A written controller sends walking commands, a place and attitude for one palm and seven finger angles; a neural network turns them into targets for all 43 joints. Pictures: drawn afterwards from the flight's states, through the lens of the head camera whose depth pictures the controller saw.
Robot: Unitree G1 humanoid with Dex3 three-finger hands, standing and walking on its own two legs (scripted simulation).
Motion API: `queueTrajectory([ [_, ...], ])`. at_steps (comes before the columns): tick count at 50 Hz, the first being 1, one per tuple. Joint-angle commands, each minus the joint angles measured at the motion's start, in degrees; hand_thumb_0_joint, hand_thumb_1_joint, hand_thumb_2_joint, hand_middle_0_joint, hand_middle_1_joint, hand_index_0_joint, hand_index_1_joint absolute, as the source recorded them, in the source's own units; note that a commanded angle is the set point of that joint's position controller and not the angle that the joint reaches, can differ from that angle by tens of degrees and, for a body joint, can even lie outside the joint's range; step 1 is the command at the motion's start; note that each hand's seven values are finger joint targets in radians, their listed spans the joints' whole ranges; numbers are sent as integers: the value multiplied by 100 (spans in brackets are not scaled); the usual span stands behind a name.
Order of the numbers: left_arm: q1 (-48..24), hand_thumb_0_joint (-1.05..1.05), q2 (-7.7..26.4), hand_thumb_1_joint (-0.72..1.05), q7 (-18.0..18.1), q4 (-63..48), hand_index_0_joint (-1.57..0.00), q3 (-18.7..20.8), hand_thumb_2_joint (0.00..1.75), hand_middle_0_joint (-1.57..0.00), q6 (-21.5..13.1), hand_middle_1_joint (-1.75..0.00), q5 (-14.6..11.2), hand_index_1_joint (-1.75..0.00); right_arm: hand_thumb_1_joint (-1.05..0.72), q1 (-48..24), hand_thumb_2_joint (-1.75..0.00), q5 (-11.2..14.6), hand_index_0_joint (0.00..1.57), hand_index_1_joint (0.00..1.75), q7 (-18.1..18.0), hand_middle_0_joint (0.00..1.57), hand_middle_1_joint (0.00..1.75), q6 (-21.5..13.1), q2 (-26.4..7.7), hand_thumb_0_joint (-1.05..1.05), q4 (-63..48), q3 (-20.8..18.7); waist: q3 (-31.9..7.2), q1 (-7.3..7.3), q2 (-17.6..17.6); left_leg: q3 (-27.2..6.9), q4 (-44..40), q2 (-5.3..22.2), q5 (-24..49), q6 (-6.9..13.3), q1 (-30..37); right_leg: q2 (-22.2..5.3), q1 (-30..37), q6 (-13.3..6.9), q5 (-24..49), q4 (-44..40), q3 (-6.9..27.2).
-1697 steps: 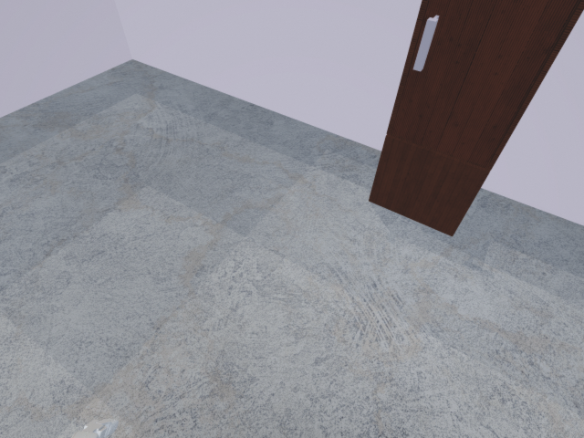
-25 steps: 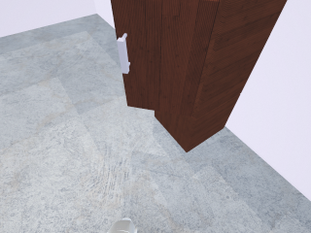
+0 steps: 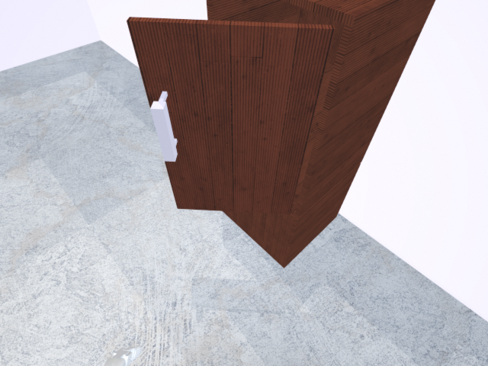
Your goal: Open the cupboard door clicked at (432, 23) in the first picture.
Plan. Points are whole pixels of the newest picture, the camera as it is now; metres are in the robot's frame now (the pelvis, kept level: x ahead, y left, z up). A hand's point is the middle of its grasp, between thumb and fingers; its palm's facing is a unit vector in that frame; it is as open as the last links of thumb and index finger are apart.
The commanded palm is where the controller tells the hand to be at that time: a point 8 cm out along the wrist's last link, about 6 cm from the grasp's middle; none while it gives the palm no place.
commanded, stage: come to a stop and stand still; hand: left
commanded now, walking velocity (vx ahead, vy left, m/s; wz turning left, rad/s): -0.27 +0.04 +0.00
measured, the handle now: (167, 127) +0.60 +0.20 +0.03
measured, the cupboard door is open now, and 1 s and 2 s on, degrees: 44 44 44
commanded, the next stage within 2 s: look again from close up in 0.80 s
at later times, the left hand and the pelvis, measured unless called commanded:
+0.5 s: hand out of the picture +0.01 +0.19 -0.18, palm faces +0.04 -0.97 -0.26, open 7.4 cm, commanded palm none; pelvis -0.01 -0.01 -0.01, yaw +1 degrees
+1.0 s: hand out of the picture -0.01 +0.17 -0.16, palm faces +0.02 -0.98 -0.21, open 7.4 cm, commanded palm none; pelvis -0.03 -0.01 +0.01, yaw +1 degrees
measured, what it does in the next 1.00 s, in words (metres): stands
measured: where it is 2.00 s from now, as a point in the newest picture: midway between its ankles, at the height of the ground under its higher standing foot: outside the picture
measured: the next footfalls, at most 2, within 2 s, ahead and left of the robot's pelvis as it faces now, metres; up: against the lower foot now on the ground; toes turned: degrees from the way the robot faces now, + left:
none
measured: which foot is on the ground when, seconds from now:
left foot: down 0.00-1.00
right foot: down 0.00-1.00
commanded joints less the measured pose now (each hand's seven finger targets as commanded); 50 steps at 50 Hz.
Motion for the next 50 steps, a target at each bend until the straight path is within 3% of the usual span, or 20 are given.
queueTrajectory([
  [1, 607, 0, 828, 90, 103, 23, -20, 68, 90, -20, 95, -30, -72, -30, -90, 456, -90, 107, 20, 30, 7, 20, 30, 45, -438, 0, -193, -107, -305, 2, -69, -690, -258, 520, 1032, -392, -372, -1117, 790, -694, 3476, -318, 981],
  [4, 667, 0, 779, 90, 183, -33, -20, 100, 90, -20, 127, -30, -83, -30, -90, 498, -90, 96, 20, 30, -56, 20, 30, 116, -657, 0, -198, -200, -847, 72, -307, -663, 242, 669, 2485, -333, -85, -943, 1106, -557, 4207, 2, 717],
  [7, 600, 0, 836, 90, 193, -105, -20, 150, 90, -20, 149, -30, -89, -30, -90, 493, -90, 114, 20, 30, -63, 20, 30, 177, -677, 0, -278, -252, -1037, 60, -33, -672, 463, 677, 2530, -354, 65, -1012, 1036, -627, 4112, -36, 777],
  [10, 396, 0, 701, 90, 192, -201, -20, 153, 90, -20, 221, -30, -78, -30, -90, 382, -90, 72, 20, 30, -66, 20, 30, 245, -687, 0, -373, -282, -695, 17, 309, -1003, 80, 981, 2543, -174, 23, -680, 527, -465, 2681, 34, 542],
  [13, 283, 0, 354, 90, 173, -276, -20, 131, 90, -20, 309, -30, -63, -30, -90, 96, -90, -24, 20, 30, -74, 20, 30, 225, -787, 0, -497, -297, -66, 74, 828, -1547, -808, 1661, 2536, 369, -491, 54, 214, -105, -322, 827, 79],
  [16, 412, 0, 308, 90, 153, -222, -20, 168, 90, -20, 385, -30, -45, -30, -90, -185, -90, -57, 20, 30, -99, 20, 30, 164, -835, 0, -570, -269, 121, 121, 1176, -1594, -922, 1912, 2798, 794, -621, 156, -93, -59, -1551, 1717, 339],
  [17, 1097, 0, 468, 90, 348, 60, -20, -3, 90, -20, 329, -30, -151, -30, -90, -795, -90, 118, 20, 30, -40, 20, 30, 44, -1195, 0, -920, -371, -228, 295, 1690, -1400, 130, 2089, 4536, 572, -168, -197, -511, -183, -1276, 1643, 633],
  [18, 1506, 0, 651, 90, 302, 64, -20, 33, 90, -20, 150, -30, -98, -30, -90, -1154, -90, 54, 20, 30, 35, 20, 30, 49, -1141, 0, -1224, -308, -282, 586, 920, -1014, 724, 1656, 4116, 372, 71, -196, -44, -139, -307, 279, 343],
  [19, 1410, 0, 616, 90, 260, -68, -20, 85, 90, -20, 22, -30, 11, -30, -90, -537, -90, 58, 20, 30, 18, 20, 30, 36, -751, 0, -1229, -301, -723, 357, -228, -807, 1674, 930, 3172, -15, -379, -489, 784, -273, 2581, -315, 1038],
  [20, 1313, 0, 942, 90, 290, -77, -20, 171, 90, -20, -44, -30, 16, -30, -90, -145, -90, 98, 20, 30, 29, 20, 30, 26, -510, 0, -1204, -284, -1010, 210, -1739, -585, 2270, 285, -151, -273, -1361, -1338, 1700, -785, 5072, -326, 2023],
  [21, 1357, 0, 904, 90, 305, -120, -20, 87, 90, -20, -82, -30, 16, -30, -90, -178, -90, 142, 20, 30, 19, 20, 30, 80, -463, 0, -1242, -281, -1038, 194, -1534, -1039, 2490, 206, -1420, -302, -1598, -1664, 1844, -1242, 5370, -321, 2043],
  [22, 1215, 0, 857, 90, 306, -264, -20, 29, 90, -20, -67, -30, 70, -30, -90, -283, -90, 156, 20, 30, 42, 20, 30, 88, -420, 0, -1316, -302, -769, 109, -679, -1068, 2080, 173, -1405, -290, -1393, -1389, 1417, -1200, 4661, -334, 1611],
  [23, 998, 0, 860, 90, 308, -316, -20, 71, 90, -20, -32, -30, 97, -30, -90, -314, -90, 127, 20, 30, 67, 20, 30, 118, -314, 0, -1300, -297, -716, -19, -181, -902, 1425, 131, -1188, -290, -1152, -1122, 1187, -1018, 4122, -154, 1485],
  [25, 670, 0, 952, 90, 291, -411, -20, 77, 90, -20, 14, -30, -1, -30, -90, -6, -90, 117, 20, 30, 81, 20, 30, 82, -459, 0, -1160, -293, -620, -260, -288, -896, 243, 120, 472, -255, -72, -733, 289, -576, 2256, 23, 1205],
  [27, 746, 0, 694, 90, 240, -485, -20, 57, 90, -20, 85, -30, -62, -30, -90, -85, -90, 52, 20, 30, 51, 20, 30, -19, -958, 0, -1218, -355, -393, -105, 727, -1837, -203, 1051, 1565, 117, -29, 61, -167, -84, 43, 68, 532],
  [28, 910, 0, 587, 90, 230, -444, -20, 37, 90, -20, 143, -30, -33, -30, -90, -381, -90, 22, 20, 30, 64, 20, 30, 0, -1025, 0, -1322, -349, -7, 43, 1123, -2071, -697, 1332, 750, 284, -585, 166, -29, -37, -852, 113, 342],
  [29, 987, 0, 565, 90, 204, -402, -20, 11, 90, -20, 174, -30, 2, -30, -90, -633, -90, 21, 20, 30, 56, 20, 30, 6, -1080, 0, -1379, -347, 405, 105, 1204, -2196, -1023, 1313, -114, 341, -1147, 161, 127, -39, -829, 186, 297],
  [31, 1243, 0, 561, 90, 149, -285, -20, -19, 90, -20, 145, -30, 42, -30, -90, -840, -90, 21, 20, 30, 65, 20, 30, 3, -1112, 0, -1456, -327, 724, 226, 678, -1995, -1107, 1050, -1025, 213, -1577, 118, 317, -101, -426, -153, 430],
  [35, 1250, 0, 598, 90, 123, -292, -20, -36, 90, -20, 49, -30, 17, -30, -90, -454, -90, 35, 20, 30, 75, 20, 30, -11, -887, 0, -1322, -239, 252, 45, 98, -1617, -758, 643, -640, 29, -815, -98, 113, -170, -695, -901, 890],
  [50, 1249, 0, 565, 90, 135, -57, -20, -73, 90, -20, -37, -30, -41, -30, -90, 92, -90, 41, 20, 30, 71, 20, 30, -109, -710, 0, -624, -63, 179, 68, 135, -1497, -943, 641, 54, -100, -717, -269, 448, -184, -527, -1244, 866],
])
